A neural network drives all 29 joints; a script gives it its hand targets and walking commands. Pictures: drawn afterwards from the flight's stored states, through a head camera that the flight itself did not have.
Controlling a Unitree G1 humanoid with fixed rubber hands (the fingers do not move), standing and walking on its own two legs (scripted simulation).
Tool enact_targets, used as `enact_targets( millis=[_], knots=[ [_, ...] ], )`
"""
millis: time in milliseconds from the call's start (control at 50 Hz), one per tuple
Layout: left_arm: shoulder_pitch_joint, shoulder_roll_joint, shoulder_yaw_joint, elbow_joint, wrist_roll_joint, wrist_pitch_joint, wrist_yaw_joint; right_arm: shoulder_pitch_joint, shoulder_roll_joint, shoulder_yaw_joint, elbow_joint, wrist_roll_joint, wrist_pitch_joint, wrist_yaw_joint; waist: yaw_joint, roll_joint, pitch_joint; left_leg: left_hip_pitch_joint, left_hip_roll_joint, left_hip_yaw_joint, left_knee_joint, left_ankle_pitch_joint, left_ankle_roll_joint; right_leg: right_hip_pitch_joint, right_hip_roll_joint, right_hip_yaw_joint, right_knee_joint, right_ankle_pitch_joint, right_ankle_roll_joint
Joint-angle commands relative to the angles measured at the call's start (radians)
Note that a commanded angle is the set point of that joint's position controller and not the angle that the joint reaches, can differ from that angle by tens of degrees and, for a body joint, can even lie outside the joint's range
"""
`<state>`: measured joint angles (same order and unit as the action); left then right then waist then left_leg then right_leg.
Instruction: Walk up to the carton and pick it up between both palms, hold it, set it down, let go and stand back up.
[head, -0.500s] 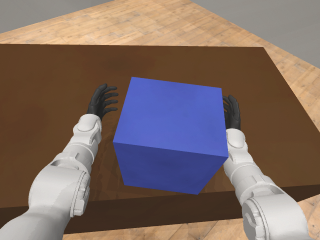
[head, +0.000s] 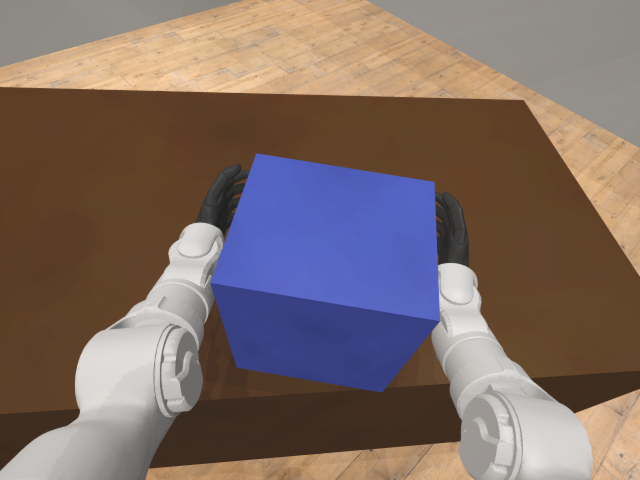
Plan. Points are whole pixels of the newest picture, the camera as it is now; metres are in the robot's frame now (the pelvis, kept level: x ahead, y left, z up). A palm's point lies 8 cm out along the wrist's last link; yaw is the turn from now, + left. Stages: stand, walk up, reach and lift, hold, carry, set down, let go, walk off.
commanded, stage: reach and lift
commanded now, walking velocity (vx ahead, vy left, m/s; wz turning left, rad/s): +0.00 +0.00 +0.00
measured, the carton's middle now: (325, 284) +0.38 -0.02 +0.01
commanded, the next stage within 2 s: none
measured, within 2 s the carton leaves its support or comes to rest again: leaves its support in 1.12 s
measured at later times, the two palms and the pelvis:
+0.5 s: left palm (213, 224) +0.45 +0.13 +0.05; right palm (451, 263) +0.37 -0.17 +0.06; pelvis +0.01 +0.01 +0.00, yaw +0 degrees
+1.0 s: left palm (213, 224) +0.45 +0.13 +0.06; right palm (452, 265) +0.37 -0.17 +0.06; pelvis +0.00 +0.01 +0.00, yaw +0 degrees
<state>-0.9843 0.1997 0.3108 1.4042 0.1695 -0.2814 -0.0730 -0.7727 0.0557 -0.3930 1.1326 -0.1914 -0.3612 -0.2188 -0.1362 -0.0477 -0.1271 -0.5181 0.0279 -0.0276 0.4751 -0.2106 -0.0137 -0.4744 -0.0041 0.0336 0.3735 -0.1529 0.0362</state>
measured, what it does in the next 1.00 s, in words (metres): stands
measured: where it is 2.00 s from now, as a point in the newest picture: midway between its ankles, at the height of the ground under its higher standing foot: outside the picture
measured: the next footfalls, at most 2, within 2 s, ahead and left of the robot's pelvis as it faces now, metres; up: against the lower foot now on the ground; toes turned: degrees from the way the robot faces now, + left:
none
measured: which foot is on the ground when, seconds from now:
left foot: down 0.00-1.00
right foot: down 0.00-1.00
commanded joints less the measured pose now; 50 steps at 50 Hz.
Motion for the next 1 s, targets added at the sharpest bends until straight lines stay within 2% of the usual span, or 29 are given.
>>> enact_targets(
  millis=[0, 40, 60, 80, 120, 180, 200, 220, 240, 280, 380, 440, 480, 520, 540, 560, 580, 600, 620, 640, 660, 700, 760, 800, 820, 860, 900, 960, 980],
  knots=[
    [-0.398, -0.466, 0.052, -0.045, 0.258, -0.066, -0.119, -0.363, 0.597, 0.032, -0.027, -0.236, -0.047, 0.138, 0.05, 0.063, -0.379, 0.242, -0.058, 0.125, -0.076, 0.273, -0.014, 0.418, -0.025, -0.078, 0.0, 0.413, 0.002],
    [-0.371, -0.511, 0.075, -0.03, 0.268, -0.056, -0.121, -0.354, 0.638, 0.035, -0.093, -0.274, -0.051, 0.165, 0.083, 0.073, -0.395, 0.276, -0.059, 0.125, -0.079, 0.288, -0.012, 0.425, -0.005, -0.093, -0.014, 0.399, -0.003],
    [-0.368, -0.546, 0.043, -0.031, 0.26, -0.059, -0.127, -0.349, 0.656, 0.041, -0.068, -0.273, -0.052, 0.167, 0.069, 0.078, -0.391, 0.275, -0.056, 0.126, -0.077, 0.303, -0.018, 0.446, -0.006, -0.087, -0.004, 0.465, -0.004],
    [-0.354, -0.527, 0.061, -0.014, 0.266, -0.06, -0.131, -0.361, 0.647, 0.049, -0.071, -0.284, -0.047, 0.172, 0.084, 0.061, -0.355, 0.25, -0.053, 0.132, -0.085, 0.27, -0.01, 0.486, -0.009, -0.08, 0.004, 0.455, 0.004],
    [-0.393, -0.56, 0.03, -0.04, 0.252, -0.061, -0.123, -0.35, 0.678, 0.05, -0.056, -0.286, -0.041, 0.174, 0.042, 0.075, -0.362, 0.261, -0.059, 0.117, -0.103, 0.241, -0.016, 0.47, -0.003, -0.088, -0.015, 0.426, -0.003],
    [-0.344, -0.593, 0.052, -0.012, 0.271, -0.042, -0.124, -0.363, 0.659, 0.076, -0.088, -0.271, -0.047, 0.185, 0.088, 0.063, -0.339, 0.269, -0.049, 0.132, -0.093, 0.261, -0.016, 0.448, 0.008, -0.097, -0.014, 0.4, -0.01],
    [-0.351, -0.588, 0.031, -0.03, 0.257, -0.049, -0.118, -0.354, 0.658, 0.068, -0.067, -0.267, -0.04, 0.185, 0.061, 0.111, -0.373, 0.279, -0.052, 0.134, -0.094, 0.281, -0.022, 0.447, 0.007, -0.089, -0.019, 0.407, -0.02],
    [-0.332, -0.611, 0.018, -0.033, 0.268, -0.046, -0.116, -0.352, 0.654, 0.077, -0.08, -0.25, -0.043, 0.19, 0.076, 0.117, -0.365, 0.339, -0.042, 0.122, -0.084, 0.328, -0.033, 0.405, 0.02, -0.11, -0.019, 0.392, -0.021],
    [-0.366, -0.595, 0.015, -0.036, 0.249, -0.05, -0.123, -0.332, 0.665, 0.071, -0.058, -0.261, -0.027, 0.19, 0.058, 0.096, -0.327, 0.298, -0.042, 0.131, -0.078, 0.304, -0.027, 0.42, 0.015, -0.105, -0.025, 0.382, -0.023],
    [-0.353, -0.605, 0.007, -0.033, 0.234, -0.05, -0.118, -0.356, 0.678, 0.08, -0.103, -0.263, -0.033, 0.193, 0.069, 0.093, -0.395, 0.311, -0.039, 0.126, -0.084, 0.294, -0.024, 0.417, 0.019, -0.095, -0.032, 0.365, -0.026],
    [-0.316, -0.619, 0.021, -0.029, 0.25, -0.061, -0.118, -0.319, 0.696, 0.112, -0.11, -0.275, -0.051, 0.181, 0.074, 0.082, -0.401, 0.259, -0.045, 0.125, -0.076, 0.349, -0.03, 0.5, 0.012, -0.095, 0.007, 0.525, -0.007],
    [-0.324, -0.612, 0.041, -0.03, 0.273, -0.057, -0.123, -0.318, 0.686, 0.097, -0.067, -0.27, -0.031, 0.184, 0.063, 0.094, -0.333, 0.218, -0.054, 0.131, -0.087, 0.285, -0.025, 0.469, 0.002, -0.093, -0.01, 0.452, -0.009],
    [-0.331, -0.605, 0.066, -0.02, 0.288, -0.045, -0.129, -0.337, 0.702, 0.107, -0.094, -0.267, -0.021, 0.192, 0.106, 0.09, -0.335, 0.22, -0.05, 0.148, -0.085, 0.28, -0.015, 0.483, 0.006, -0.089, 0.005, 0.437, -0.006],
    [-0.364, -0.637, 0.016, -0.033, 0.265, -0.049, -0.124, -0.334, 0.684, 0.106, -0.078, -0.257, -0.038, 0.183, 0.048, 0.102, -0.377, 0.271, -0.046, 0.138, -0.077, 0.325, -0.035, 0.452, 0.015, -0.106, -0.001, 0.459, -0.014],
    [-0.365, -0.636, 0.01, -0.055, 0.254, -0.057, -0.115, -0.351, 0.689, 0.099, -0.088, -0.254, -0.046, 0.181, 0.067, 0.105, -0.405, 0.282, -0.043, 0.131, -0.076, 0.345, -0.035, 0.422, 0.016, -0.104, -0.01, 0.433, -0.019],
    [-0.364, -0.63, -0.001, -0.042, 0.245, -0.056, -0.112, -0.344, 0.669, 0.09, -0.057, -0.264, -0.043, 0.183, 0.045, 0.124, -0.373, 0.282, -0.04, 0.126, -0.079, 0.345, -0.046, 0.429, 0.021, -0.119, -0.015, 0.416, -0.029],
    [-0.347, -0.645, -0.019, -0.046, 0.223, -0.063, -0.105, -0.356, 0.66, 0.11, -0.125, -0.226, -0.052, 0.185, 0.067, 0.129, -0.437, 0.312, -0.035, 0.117, -0.053, 0.375, -0.046, 0.39, 0.029, -0.11, -0.015, 0.432, -0.029],
    [-0.377, -0.651, -0.003, -0.043, 0.244, -0.062, -0.11, -0.36, 0.678, 0.101, -0.079, -0.245, -0.055, 0.186, 0.059, 0.126, -0.399, 0.321, -0.029, 0.118, -0.053, 0.386, -0.053, 0.392, 0.033, -0.121, -0.016, 0.438, -0.028],
    [-0.334, -0.618, 0.036, -0.01, 0.267, -0.059, -0.114, -0.316, 0.689, 0.138, -0.067, -0.25, -0.045, 0.178, 0.083, 0.108, -0.393, 0.267, -0.044, 0.136, -0.052, 0.376, -0.04, 0.426, 0.013, -0.098, -0.001, 0.484, -0.017],
    [-0.367, -0.643, 0.003, -0.027, 0.237, -0.061, -0.113, -0.345, 0.671, 0.103, -0.076, -0.266, -0.06, 0.177, 0.043, 0.123, -0.396, 0.282, -0.035, 0.116, -0.069, 0.351, -0.05, 0.418, 0.016, -0.112, -0.028, 0.419, -0.025],
    [-0.35, -0.631, 0.024, -0.013, 0.253, -0.053, -0.116, -0.343, 0.666, 0.12, -0.066, -0.237, -0.051, 0.18, 0.071, 0.13, -0.372, 0.277, -0.038, 0.121, -0.073, 0.326, -0.041, 0.401, 0.013, -0.109, -0.029, 0.373, -0.019],
    [-0.386, -0.656, -0.042, -0.045, 0.218, -0.07, -0.113, -0.364, 0.692, 0.119, -0.091, -0.227, -0.065, 0.176, 0.05, 0.12, -0.435, 0.268, -0.033, 0.124, -0.049, 0.368, -0.047, 0.405, 0.021, -0.103, -0.012, 0.418, -0.032],
    [-0.324, -0.624, 0.044, 0.014, 0.262, -0.057, -0.117, -0.367, 0.686, 0.158, -0.105, -0.224, -0.06, 0.176, 0.108, 0.065, -0.371, 0.247, -0.051, 0.133, -0.07, 0.355, -0.023, 0.451, 0.01, -0.095, 0.002, 0.475, -0.009],
    [-0.364, -0.644, 0.0, -0.003, 0.243, -0.061, -0.111, -0.378, 0.703, 0.128, -0.087, -0.236, -0.07, 0.174, 0.09, 0.122, -0.435, 0.243, -0.044, 0.132, -0.078, 0.343, -0.035, 0.437, 0.013, -0.107, 0.002, 0.451, -0.022],
    [-0.352, -0.63, 0.018, -0.007, 0.246, -0.059, -0.116, -0.355, 0.678, 0.124, -0.059, -0.252, -0.066, 0.169, 0.073, 0.096, -0.392, 0.274, -0.039, 0.121, -0.078, 0.376, -0.043, 0.419, 0.022, -0.126, -0.006, 0.448, -0.017],
    [-0.37, -0.641, -0.01, -0.03, 0.237, -0.065, -0.109, -0.369, 0.703, 0.13, -0.065, -0.22, -0.075, 0.168, 0.088, 0.146, -0.43, 0.256, -0.046, 0.137, -0.066, 0.379, -0.043, 0.423, 0.015, -0.103, -0.01, 0.449, -0.026],
    [-0.394, -0.664, -0.036, -0.052, 0.237, -0.09, -0.096, -0.405, 0.678, 0.15, -0.102, -0.232, -0.105, 0.174, 0.077, 0.121, -0.5, 0.324, -0.03, 0.12, -0.05, 0.434, -0.053, 0.396, 0.04, -0.122, -0.013, 0.464, -0.025],
    [-0.393, -0.667, -0.069, -0.042, 0.208, -0.108, -0.09, -0.414, 0.675, 0.153, -0.071, -0.223, -0.132, 0.165, 0.069, 0.158, -0.496, 0.34, -0.033, 0.12, -0.035, 0.473, -0.07, 0.382, 0.029, -0.122, -0.015, 0.499, -0.031],
    [-0.394, -0.667, -0.053, -0.033, 0.211, -0.11, -0.091, -0.402, 0.675, 0.183, -0.074, -0.218, -0.15, 0.164, 0.091, 0.114, -0.491, 0.332, -0.029, 0.125, -0.03, 0.497, -0.064, 0.402, 0.029, -0.126, -0.018, 0.535, -0.018]
  ],
)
